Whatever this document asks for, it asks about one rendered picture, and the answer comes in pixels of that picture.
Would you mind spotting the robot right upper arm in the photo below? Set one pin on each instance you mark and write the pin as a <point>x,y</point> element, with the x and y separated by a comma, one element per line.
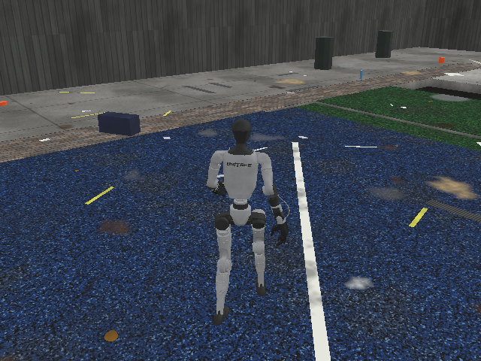
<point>264,160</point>

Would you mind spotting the robot left forearm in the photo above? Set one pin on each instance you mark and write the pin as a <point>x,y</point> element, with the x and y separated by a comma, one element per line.
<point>213,189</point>

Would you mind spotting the right robot hand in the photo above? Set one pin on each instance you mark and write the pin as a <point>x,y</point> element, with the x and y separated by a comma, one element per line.
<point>284,232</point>

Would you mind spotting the humanoid robot torso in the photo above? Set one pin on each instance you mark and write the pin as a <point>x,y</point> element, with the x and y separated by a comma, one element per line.
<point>240,176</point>

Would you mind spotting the robot left upper arm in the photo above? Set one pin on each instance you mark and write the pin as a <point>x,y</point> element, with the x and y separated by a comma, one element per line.
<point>214,167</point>

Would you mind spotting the robot head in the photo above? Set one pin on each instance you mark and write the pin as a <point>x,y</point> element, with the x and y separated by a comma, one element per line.
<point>241,129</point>

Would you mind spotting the left robot hand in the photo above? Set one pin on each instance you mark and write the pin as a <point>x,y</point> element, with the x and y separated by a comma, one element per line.
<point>222,191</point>

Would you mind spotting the robot right forearm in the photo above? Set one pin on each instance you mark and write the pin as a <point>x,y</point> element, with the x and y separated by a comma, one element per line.
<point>276,207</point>

